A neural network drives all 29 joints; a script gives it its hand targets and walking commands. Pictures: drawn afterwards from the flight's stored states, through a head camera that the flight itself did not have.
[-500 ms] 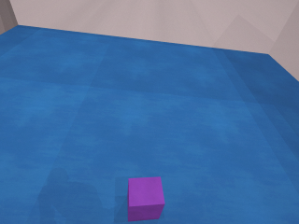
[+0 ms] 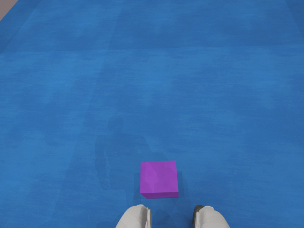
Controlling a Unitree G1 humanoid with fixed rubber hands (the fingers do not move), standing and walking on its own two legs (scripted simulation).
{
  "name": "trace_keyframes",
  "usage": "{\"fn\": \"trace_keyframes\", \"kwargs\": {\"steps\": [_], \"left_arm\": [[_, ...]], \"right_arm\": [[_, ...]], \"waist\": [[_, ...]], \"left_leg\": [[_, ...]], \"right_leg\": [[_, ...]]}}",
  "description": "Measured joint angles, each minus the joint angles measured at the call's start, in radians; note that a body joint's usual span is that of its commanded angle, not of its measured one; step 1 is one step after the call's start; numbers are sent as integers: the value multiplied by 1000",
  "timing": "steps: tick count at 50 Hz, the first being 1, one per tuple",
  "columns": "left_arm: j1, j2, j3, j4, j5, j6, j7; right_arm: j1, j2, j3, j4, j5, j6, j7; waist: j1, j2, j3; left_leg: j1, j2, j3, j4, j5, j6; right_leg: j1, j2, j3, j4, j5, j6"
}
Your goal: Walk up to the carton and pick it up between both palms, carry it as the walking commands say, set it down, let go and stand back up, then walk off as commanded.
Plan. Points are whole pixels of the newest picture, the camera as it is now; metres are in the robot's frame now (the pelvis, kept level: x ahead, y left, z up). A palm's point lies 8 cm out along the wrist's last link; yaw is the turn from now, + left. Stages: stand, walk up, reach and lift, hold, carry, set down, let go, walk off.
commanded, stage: walk up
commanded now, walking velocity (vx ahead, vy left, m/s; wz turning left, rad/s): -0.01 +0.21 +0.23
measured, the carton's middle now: (160, 180) +0.36 +0.06 -0.64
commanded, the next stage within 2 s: stand in 1.04 s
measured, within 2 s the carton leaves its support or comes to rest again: neither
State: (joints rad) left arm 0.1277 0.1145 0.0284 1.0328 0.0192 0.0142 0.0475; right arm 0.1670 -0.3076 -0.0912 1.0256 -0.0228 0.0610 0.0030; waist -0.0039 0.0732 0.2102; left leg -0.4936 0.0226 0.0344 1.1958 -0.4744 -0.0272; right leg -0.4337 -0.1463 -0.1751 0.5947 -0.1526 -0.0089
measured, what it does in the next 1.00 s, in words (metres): steps on the spot: left foot, then right foot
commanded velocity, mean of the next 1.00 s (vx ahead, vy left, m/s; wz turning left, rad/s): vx -0.06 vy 0.07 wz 0.02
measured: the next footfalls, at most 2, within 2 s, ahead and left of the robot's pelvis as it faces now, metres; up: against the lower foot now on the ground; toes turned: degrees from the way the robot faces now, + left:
left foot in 0.24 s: +0.05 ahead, +0.19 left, +0.00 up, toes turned -13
right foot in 0.56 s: -0.04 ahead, -0.04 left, +0.00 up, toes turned -3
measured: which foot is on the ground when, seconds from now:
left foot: up 0.00-0.22, down 0.24-1.00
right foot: down 0.00-0.26, up 0.28-0.54, down 0.56-1.00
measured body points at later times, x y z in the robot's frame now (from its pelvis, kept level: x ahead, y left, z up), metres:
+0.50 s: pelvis -0.02 +0.05 +0.00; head +0.04 +0.08 +0.44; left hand +0.04 +0.32 -0.17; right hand +0.09 -0.16 -0.14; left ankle +0.02 +0.17 -0.72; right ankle -0.07 -0.04 -0.67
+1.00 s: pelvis -0.02 +0.03 +0.02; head -0.04 +0.02 +0.47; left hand -0.04 +0.23 -0.15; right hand -0.03 -0.18 -0.15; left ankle +0.02 +0.17 -0.72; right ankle -0.08 -0.04 -0.72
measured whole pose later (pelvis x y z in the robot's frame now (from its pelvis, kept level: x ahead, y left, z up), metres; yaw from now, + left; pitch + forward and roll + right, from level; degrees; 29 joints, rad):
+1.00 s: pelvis -0.02 +0.03 +0.02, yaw +1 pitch -4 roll +2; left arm 0.32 0.09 -0.03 1.18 0.01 0.00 0.05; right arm 0.29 -0.13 -0.02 1.19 -0.01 0.04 -0.02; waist 0.00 0.00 0.01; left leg -0.16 0.02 0.05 0.39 -0.16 -0.02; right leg 0.00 0.02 -0.08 0.40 -0.34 -0.06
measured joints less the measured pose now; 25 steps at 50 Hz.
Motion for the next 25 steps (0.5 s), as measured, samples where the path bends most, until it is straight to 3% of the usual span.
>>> {"fn": "trace_keyframes", "kwargs": {"steps": [6, 10, 13, 17, 21, 25], "left_arm": [[41, 35, 30, 1, 12, 22, 5], [52, 73, 42, -15, 19, 38, -8], [48, 103, 42, -21, 9, 57, -16], [28, 142, 35, -29, 2, 94, -8], [18, 167, 42, -28, 1, 72, -15], [23, 159, 42, -23, -4, 61, -23]], "right_arm": [[-81, 1, -3, -59, -8, 43, 18], [-130, 39, 18, -93, 0, 28, 27], [-137, 70, 27, -113, -4, 5, 26], [-113, 128, 48, -100, -12, -8, 15], [-87, 179, 68, -77, -10, -6, -5], [-59, 202, 77, -82, -5, -16, -18]], "waist": [[21, -42, -70], [52, -103, -80], [49, -146, -85], [55, -165, -86], [48, -174, -91], [43, -158, -107]], "left_leg": [[-33, 18, -5, -130, 23, -11], [72, 25, -16, -363, 17, -19], [140, 4, 0, -502, 129, -2], [124, 8, 9, -459, 118, 24], [135, 1, 17, -505, 149, 35], [124, 3, 37, -538, 177, 36]], "right_leg": [[12, -26, -32, 23, -33, 7], [-15, -38, -4, 57, -38, 24], [-49, -63, 22, 113, -53, 48], [-123, 31, 138, 425, -385, 56], [-101, 110, 164, 610, -400, 56], [14, 145, 136, 483, -383, 43]]}}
